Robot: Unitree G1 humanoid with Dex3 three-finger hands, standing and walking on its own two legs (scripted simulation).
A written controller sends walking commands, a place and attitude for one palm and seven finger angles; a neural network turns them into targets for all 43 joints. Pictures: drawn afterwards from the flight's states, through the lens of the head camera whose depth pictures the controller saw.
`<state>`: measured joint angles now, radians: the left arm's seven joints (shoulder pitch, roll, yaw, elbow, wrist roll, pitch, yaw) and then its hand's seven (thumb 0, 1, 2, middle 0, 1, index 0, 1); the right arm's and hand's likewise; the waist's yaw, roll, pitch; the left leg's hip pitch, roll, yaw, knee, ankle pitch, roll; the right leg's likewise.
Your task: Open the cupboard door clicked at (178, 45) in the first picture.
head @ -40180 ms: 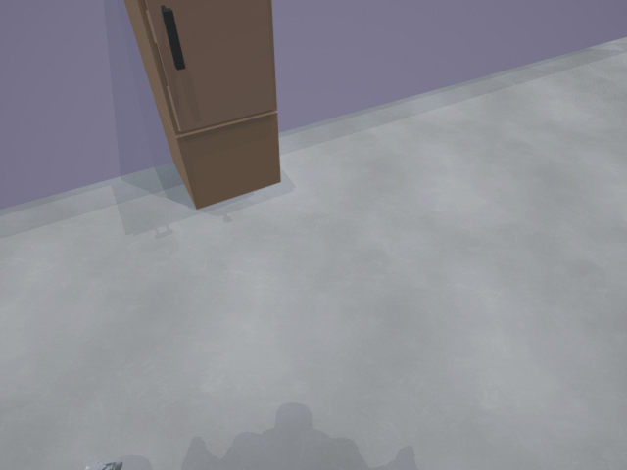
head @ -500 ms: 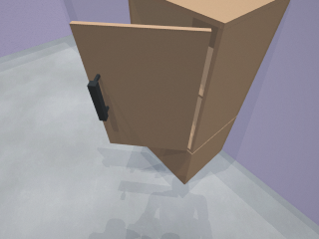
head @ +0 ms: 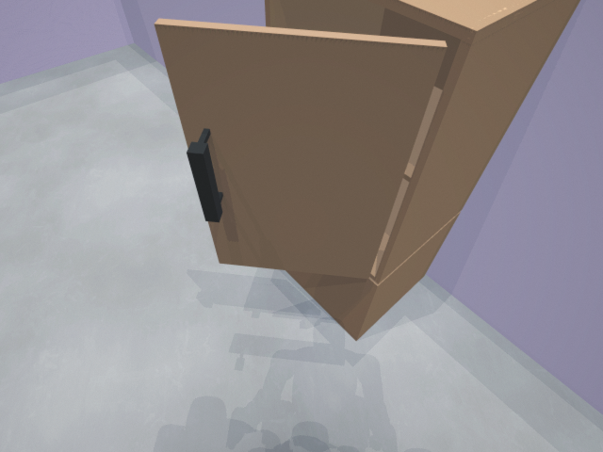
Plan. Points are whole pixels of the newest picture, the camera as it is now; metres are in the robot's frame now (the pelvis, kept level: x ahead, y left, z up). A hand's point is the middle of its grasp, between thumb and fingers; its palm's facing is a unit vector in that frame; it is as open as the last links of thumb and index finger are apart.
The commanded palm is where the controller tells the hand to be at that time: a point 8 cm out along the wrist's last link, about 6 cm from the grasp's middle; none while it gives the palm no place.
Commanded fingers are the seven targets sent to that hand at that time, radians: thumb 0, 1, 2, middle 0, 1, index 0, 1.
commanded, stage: come to a stop and stand still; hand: left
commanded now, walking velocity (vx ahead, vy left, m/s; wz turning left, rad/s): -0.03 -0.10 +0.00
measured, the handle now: (209, 176) +0.55 +0.20 +0.01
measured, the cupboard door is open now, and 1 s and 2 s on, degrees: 42 42 42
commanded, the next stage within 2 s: look again from close up in 1.12 s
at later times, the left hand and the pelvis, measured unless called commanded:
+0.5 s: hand out of the picture +0.06 +0.14 -0.16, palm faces +0.03 -0.98 -0.21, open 7.3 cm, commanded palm none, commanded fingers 0.00 0.90 0.90 -0.20 -0.30 -0.20 -0.30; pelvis +0.01 -0.04 +0.01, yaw +1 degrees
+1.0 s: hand out of the picture +0.01 +0.11 -0.16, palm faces +0.04 -0.98 -0.21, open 7.3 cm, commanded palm none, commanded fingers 0.00 0.90 0.90 -0.20 -0.30 -0.20 -0.30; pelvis +0.00 -0.07 +0.01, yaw +1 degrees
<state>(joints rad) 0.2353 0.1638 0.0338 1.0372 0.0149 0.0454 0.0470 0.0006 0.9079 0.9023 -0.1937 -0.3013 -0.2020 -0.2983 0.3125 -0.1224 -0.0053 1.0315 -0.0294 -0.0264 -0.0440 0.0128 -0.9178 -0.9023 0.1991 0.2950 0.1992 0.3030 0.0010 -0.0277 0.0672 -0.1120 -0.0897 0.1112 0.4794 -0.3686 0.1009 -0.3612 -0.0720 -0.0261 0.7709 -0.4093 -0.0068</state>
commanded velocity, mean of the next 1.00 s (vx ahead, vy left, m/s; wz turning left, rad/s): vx -0.01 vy -0.01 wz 0.00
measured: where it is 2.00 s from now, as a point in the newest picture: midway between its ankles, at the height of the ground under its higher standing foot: outside the picture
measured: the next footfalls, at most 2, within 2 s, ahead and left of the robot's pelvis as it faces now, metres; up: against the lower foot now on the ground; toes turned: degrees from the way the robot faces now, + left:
right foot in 0.20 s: +0.06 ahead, -0.14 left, +0.00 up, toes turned +2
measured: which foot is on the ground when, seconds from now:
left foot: down 0.00-1.00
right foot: up 0.00-0.18, down 0.20-1.00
